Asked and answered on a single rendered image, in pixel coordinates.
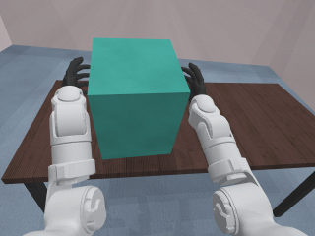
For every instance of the right robot upper arm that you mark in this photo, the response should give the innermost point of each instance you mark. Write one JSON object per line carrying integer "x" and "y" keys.
{"x": 244, "y": 210}

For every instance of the carton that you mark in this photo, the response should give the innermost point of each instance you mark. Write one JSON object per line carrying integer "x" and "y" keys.
{"x": 137, "y": 94}

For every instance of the right robot forearm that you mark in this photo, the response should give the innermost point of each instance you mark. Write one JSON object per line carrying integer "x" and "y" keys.
{"x": 226, "y": 165}

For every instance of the left robot forearm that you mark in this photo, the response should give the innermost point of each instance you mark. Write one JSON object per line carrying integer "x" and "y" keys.
{"x": 70, "y": 140}

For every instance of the table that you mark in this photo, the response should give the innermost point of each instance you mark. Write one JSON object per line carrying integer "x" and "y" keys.
{"x": 271, "y": 128}

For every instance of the robot right hand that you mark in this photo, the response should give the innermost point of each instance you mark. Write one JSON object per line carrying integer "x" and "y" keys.
{"x": 196, "y": 81}

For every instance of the left robot upper arm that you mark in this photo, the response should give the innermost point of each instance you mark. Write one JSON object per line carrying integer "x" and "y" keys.
{"x": 78, "y": 211}

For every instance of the robot left hand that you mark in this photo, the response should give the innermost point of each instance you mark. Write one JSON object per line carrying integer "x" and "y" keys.
{"x": 71, "y": 76}

